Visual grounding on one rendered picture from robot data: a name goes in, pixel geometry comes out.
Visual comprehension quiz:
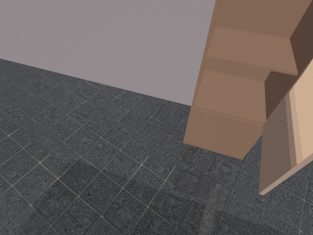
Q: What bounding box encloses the cupboard door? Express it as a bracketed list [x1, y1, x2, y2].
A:
[258, 58, 313, 196]

